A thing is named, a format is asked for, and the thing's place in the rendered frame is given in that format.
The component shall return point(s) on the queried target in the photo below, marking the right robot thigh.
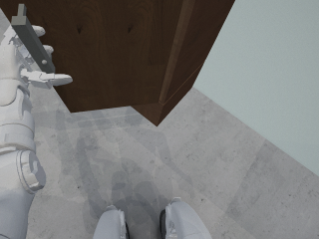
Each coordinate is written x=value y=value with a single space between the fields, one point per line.
x=184 y=220

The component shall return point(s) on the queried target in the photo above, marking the right robot shin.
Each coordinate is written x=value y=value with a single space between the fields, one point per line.
x=171 y=234

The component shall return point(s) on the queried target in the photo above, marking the left robot upper arm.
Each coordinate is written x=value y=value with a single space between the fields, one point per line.
x=21 y=176

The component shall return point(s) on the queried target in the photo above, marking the left robot hand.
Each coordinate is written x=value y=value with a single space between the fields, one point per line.
x=13 y=62

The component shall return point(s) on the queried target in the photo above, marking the cupboard door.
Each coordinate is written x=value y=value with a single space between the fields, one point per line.
x=116 y=51

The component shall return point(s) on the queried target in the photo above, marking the left robot forearm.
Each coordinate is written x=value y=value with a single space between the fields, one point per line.
x=17 y=125

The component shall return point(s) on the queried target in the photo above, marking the handle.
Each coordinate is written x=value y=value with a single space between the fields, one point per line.
x=31 y=41

